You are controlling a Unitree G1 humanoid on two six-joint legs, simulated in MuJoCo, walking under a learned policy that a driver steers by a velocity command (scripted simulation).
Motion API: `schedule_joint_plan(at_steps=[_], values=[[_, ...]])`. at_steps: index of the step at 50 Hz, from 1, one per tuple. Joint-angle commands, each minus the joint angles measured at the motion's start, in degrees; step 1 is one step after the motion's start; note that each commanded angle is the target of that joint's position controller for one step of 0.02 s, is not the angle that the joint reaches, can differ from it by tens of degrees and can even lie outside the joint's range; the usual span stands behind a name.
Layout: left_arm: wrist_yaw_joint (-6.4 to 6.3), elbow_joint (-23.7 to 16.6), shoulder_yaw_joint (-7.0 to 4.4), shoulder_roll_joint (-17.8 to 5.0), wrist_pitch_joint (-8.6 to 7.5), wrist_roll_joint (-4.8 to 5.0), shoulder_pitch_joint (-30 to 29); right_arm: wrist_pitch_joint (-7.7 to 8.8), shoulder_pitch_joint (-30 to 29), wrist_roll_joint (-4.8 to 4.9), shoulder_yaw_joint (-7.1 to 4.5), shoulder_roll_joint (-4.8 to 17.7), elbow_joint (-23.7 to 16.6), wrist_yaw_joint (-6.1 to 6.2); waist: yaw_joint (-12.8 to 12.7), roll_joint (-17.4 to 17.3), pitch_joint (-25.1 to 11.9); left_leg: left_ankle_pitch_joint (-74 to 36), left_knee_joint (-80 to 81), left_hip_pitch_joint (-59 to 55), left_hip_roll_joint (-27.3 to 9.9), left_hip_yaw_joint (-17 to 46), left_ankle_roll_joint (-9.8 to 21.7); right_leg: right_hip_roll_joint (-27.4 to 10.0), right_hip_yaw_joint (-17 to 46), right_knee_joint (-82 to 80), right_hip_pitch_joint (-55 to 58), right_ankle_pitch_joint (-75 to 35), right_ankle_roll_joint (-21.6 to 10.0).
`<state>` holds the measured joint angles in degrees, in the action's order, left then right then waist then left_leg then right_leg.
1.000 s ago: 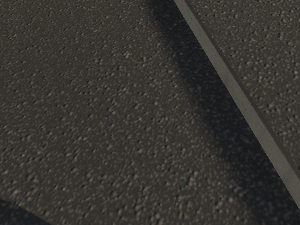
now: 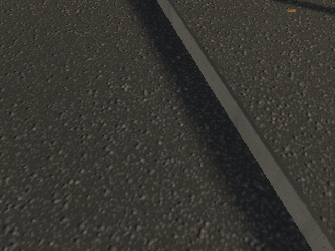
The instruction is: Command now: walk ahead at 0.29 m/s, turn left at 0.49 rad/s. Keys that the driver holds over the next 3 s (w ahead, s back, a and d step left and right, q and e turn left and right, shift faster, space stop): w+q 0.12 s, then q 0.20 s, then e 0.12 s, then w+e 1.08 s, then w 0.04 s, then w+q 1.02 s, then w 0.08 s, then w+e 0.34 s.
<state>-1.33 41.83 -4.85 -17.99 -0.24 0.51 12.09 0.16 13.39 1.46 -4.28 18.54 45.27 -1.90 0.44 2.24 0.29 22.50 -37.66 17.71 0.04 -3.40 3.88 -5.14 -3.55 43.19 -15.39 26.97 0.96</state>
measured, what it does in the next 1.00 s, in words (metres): walks ahead: right foot, then left foot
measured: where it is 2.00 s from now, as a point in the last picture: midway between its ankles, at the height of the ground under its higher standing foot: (184, 165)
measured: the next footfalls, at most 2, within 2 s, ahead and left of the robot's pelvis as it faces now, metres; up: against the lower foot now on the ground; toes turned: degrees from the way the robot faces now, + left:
right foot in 0.42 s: +0.35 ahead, -0.04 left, +0.00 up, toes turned +16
left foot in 0.78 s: +0.33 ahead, +0.19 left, +0.00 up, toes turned +3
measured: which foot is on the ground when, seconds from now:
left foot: down 0.00-0.44, up 0.46-0.76, down 0.78-1.00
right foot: up 0.00-0.40, down 0.42-0.80, up 0.82-1.00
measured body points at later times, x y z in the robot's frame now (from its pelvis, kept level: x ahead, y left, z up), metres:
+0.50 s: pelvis +0.18 +0.02 +0.00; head +0.22 +0.03 +0.45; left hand +0.34 +0.30 -0.08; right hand +0.30 -0.26 -0.11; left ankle +0.00 +0.09 -0.66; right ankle +0.31 -0.05 -0.72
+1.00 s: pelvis +0.34 +0.08 +0.03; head +0.35 +0.10 +0.48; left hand +0.50 +0.35 -0.08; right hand +0.39 -0.21 -0.07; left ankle +0.29 +0.19 -0.72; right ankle +0.41 -0.09 -0.63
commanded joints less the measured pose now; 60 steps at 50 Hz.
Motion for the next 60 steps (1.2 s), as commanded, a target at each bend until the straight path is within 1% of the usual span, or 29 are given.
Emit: schedule_joint_plan(at_steps=[1,2,3,4,10,13,16,18,20,21,22,23,24,25,26,27,29,32,35,38,39,40,41,42,44,48,53,57,60], values=[[0.76,-10.2,-0.03,-3.76,-4.27,1.98,-11.22,3.45,11.74,-1.65,-2.79,12.87,-2.21,-0.27,5.66,-13.79,-0.26,15.49,29.61,-23.34,-23.9,52.11,18.94,4.76,8.73,27.47,-38.97,8.4,-0.96],[1.15,-9.5,-0.69,-6.18,-5.15,2.66,-11.09,4.25,8.89,-1.4,-1.71,9.46,-2.71,-0.06,3.72,-10.2,3.23,15.74,28.7,-20.77,-21.95,46.43,16.01,2.23,9.39,26.2,-39.07,2.05,-2.6],[1.09,-7.89,-0.95,-6.41,-5.52,1.23,-9.57,4.37,6.68,-0.92,-1.14,7.81,-3.46,0.29,2.36,-6.61,4.27,11.5,27.12,-18.64,-18.78,39.42,13.01,0.65,8.93,23.65,-36.95,-3.54,-2.9],[0.96,-6.98,-1.17,-6.51,-5.74,-0.27,-8.95,4.12,5.08,-0.77,-0.76,7.22,-4.05,0.77,1.65,-6.56,4.58,5.04,26.96,-16.67,-15.81,33.44,10.87,-0.03,8.54,19.16,-34.11,-8.49,-2.55],[1.62,-7.21,-0.33,-2.12,-5.52,-1.07,-12.29,2.74,8.92,-0.85,-1.14,7.8,-4.31,3.55,1.41,-6.82,1.69,-40.16,22.46,-14.77,-8.04,16.42,6.26,5.1,4.73,1.54,-24.1,-23.52,1.34],[2.48,-8.34,0.37,-0.52,-4.98,-0.49,-16.88,1.19,11.02,-0.22,-1.64,7.91,-3.86,4.53,2.9,-9.47,0.78,-41.36,19.64,-11.54,-6.5,15.74,3.82,7.51,3.83,-6.5,-18.58,-27.75,1.8],[3.23,-8.97,0.15,-1.7,-4.81,-0.1,-19.14,-0.06,11.5,0.12,-2.17,8.17,-4.27,5.05,3.31,-9.71,0.38,-39.1,16.96,-12.73,-7.71,19.92,3.65,8.53,5.04,-11.02,-16.67,-27.93,1.28],[3.66,-7.57,-0.16,-2.87,-5.45,-0.41,-16.49,-0.08,9.51,-0.26,-2.04,7.5,-4.98,5.24,2.4,-9.78,-0.77,-38.99,14.76,-14.69,-8.9,20.2,3.49,7.77,5.0,-14.04,-13.3,-28.97,0.01],[3.58,-5.21,-0.92,-4.67,-6.47,-1.17,-10.13,0.62,7.53,-0.59,-1.52,5.97,-5.39,5.03,-0.25,-10.67,-3.96,-48.98,8.15,-16.85,-7.64,18.86,2.42,8.35,3.32,-17.67,-5.14,-31.2,-2.63],[3.38,-4.07,-1.11,-5.47,-7.1,-2.03,-6.02,1.11,7.41,-0.73,-0.96,4.54,-5.35,4.6,-2.5,-9.53,-7.27,-50.38,1.8,-16.42,-4.75,16.98,0.76,6.8,3.37,-21.25,3.11,-39.82,-4.65],[3.1,-3.68,-1.28,-8.28,-7.35,-3.28,-0.33,1.44,9.27,-2.35,0.11,1.65,-6.6,4.24,-3.06,-2.14,-15.79,-31.25,-11.78,-6.48,-0.96,16.84,-1.31,-4.14,15.46,-15.57,20.56,-58.62,-10.26],[3.3,-1.82,-0.83,-7.62,-6.46,-2.94,1.19,1.2,20.21,-2.34,1.02,-1.15,-4.38,3.74,1.78,11.04,-23.26,15.57,-27.99,6.02,6.1,14.89,-5.02,-17.11,34.78,-15.22,33.35,-62.78,-21.71],[3.66,-1.26,-1.11,-7.28,-5.51,0.18,2.36,0.98,20.1,-1.5,-0.12,5.47,-3.78,3.14,0.23,8.11,-21.42,15.69,-33.87,11.34,4.06,14.3,-5.56,-15.93,41.88,-21.79,29.79,-34.49,-22.64],[3.59,-1.7,-0.87,-6.25,-4.86,1.74,-0.17,0.83,11.9,-0.71,-1.09,8.25,-5.35,2.97,-1.75,4.12,-11.94,10.43,-36.0,17.02,2.07,11.89,-6.02,-12.3,37.66,-25.55,23.19,-12.99,-19.86],[3.41,-2.24,-0.33,-5.54,-4.19,1.39,-2.86,0.93,6.45,-0.98,-1.14,8.32,-6.98,3.11,-1.81,1.49,-6.97,6.22,-34.13,18.66,0.64,9.91,-5.77,-9.56,35.0,-28.82,16.16,-1.66,-17.43],[3.08,-2.7,-0.16,-5.61,-3.8,0.8,-4.69,1.15,3.42,-1.67,-1.21,8.0,-8.26,3.19,-1.07,0.89,-3.2,3.37,-30.84,17.86,-0.82,9.27,-5.66,-7.95,33.45,-31.05,9.49,0.3,-16.01],[2.25,-2.81,-0.16,-5.59,-3.51,-0.24,-5.14,2.14,3.3,-2.08,-0.46,5.16,-8.97,3.05,0.64,2.93,-1.89,1.31,-21.9,11.95,-2.25,8.6,-5.22,-4.29,29.43,-33.55,2.37,-1.95,-14.45],[1.34,-3.19,-0.73,-6.89,-2.97,0.18,-5.34,3.31,2.7,-2.14,0.64,2.04,-9.39,3.15,1.23,5.53,-3.07,4.3,-8.75,3.39,-0.92,5.75,-5.43,-1.69,24.49,-33.88,-4.21,-5.51,-15.0],[0.97,-3.64,-1.57,-8.61,-2.11,1.17,-3.93,4.17,1.36,-1.55,0.5,2.89,-9.75,2.9,0.8,5.2,-4.29,-5.5,0.48,-2.08,0.45,4.9,-5.53,-1.57,25.03,-32.61,-6.49,-3.75,-14.7],[0.97,-4.08,-1.14,-7.14,-1.08,1.29,-2.87,4.74,2.91,-1.15,0.08,2.74,-9.58,2.75,2.69,3.62,-4.52,-10.93,9.04,-10.98,1.16,4.02,-4.68,0.81,25.77,-27.84,-11.28,3.62,-11.16],[1.14,-4.38,-0.58,-5.38,-1.15,1.08,-2.88,4.81,5.48,-0.96,-0.4,3.62,-9.36,3.12,4.28,2.68,-4.49,-8.71,11.24,-15.91,-1.33,5.51,-3.66,2.43,25.21,-24.07,-15.46,6.5,-8.87],[1.36,-5.42,0.68,-1.11,-1.53,0.83,-4.1,4.76,11.21,-1.47,-1.21,6.61,-8.85,3.9,6.7,-3.3,-5.53,1.02,16.69,-22.63,-11.16,15.77,-0.69,6.23,20.79,-11.69,-22.95,8.75,-5.13],[1.43,-7.81,1.33,1.43,-2.41,1.67,-4.75,4.34,12.51,-3.05,-2.43,11.65,-8.32,3.62,5.84,-16.86,-3.33,18.87,25.67,-23.1,-21.99,34.77,4.64,11.64,10.94,3.25,-33.26,5.86,-3.77],[1.51,-8.27,0.32,-2.86,-3.14,1.5,-4.45,4.76,9.71,-3.16,-2.54,11.06,-8.61,3.41,3.85,-15.08,0.48,23.09,27.23,-19.66,-24.31,39.87,7.68,6.27,12.5,12.45,-36.87,2.29,-3.66],[2.02,-5.77,-0.55,-4.91,-2.99,0.92,-0.87,5.34,5.88,-1.54,-1.1,5.41,-9.53,3.48,1.68,-10.47,2.21,13.58,26.78,-19.73,-19.79,29.94,5.5,4.51,12.44,17.41,-37.79,-5.73,-2.66],[2.64,-6.15,-0.18,-2.45,-2.36,0.72,-3.13,5.95,5.58,-2.57,-0.81,4.46,-8.47,3.25,1.98,-8.27,3.16,-9.19,28.88,-15.78,-15.27,13.19,4.04,2.34,10.02,20.51,-34.52,-17.97,0.04],[3.84,-8.32,0.82,-0.47,-2.02,0.79,-9.4,5.37,7.04,-2.24,-1.33,5.8,-6.18,3.17,3.86,-7.8,4.83,-19.4,29.09,-14.57,-13.6,1.71,3.77,1.36,6.17,7.27,-29.75,-26.49,1.32],[5.5,-10.63,1.67,0.39,-2.37,1.09,-15.55,4.71,9.53,-1.07,-2.08,8.19,-3.85,3.11,5.73,-7.23,6.94,-22.22,28.47,-17.44,-15.49,-2.18,3.54,1.77,1.87,-2.81,-25.73,-24.92,-1.09],[6.13,-11.64,0.87,-1.82,-2.35,0.98,-15.19,3.85,9.63,-0.23,-2.65,10.03,-2.81,3.16,3.33,-8.95,4.54,-45.81,21.31,-21.68,-16.65,-5.28,2.25,5.13,-1.84,-6.81,-18.97,-17.76,-4.92]])
Over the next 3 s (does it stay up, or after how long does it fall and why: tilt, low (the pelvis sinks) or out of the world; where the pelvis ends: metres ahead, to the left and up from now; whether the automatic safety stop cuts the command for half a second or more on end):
stays up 1.39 -0.05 0.02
